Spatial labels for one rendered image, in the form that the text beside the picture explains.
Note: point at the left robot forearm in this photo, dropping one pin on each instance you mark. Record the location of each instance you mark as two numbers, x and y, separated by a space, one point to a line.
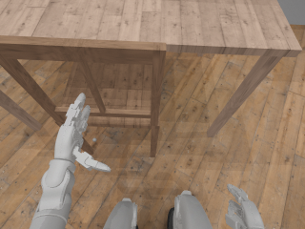
54 206

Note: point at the table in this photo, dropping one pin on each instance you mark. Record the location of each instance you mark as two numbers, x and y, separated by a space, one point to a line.
236 27

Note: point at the left robot hand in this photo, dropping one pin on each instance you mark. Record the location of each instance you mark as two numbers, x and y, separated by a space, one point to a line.
70 133

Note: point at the right robot shin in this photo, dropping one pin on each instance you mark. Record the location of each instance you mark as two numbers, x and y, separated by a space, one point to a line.
177 224

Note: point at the right robot hand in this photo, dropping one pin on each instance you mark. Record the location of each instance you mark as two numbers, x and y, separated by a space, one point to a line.
245 215

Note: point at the right robot thigh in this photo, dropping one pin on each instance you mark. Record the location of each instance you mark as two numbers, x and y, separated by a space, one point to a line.
188 209

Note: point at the chair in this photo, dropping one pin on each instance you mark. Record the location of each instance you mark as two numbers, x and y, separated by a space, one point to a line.
121 80

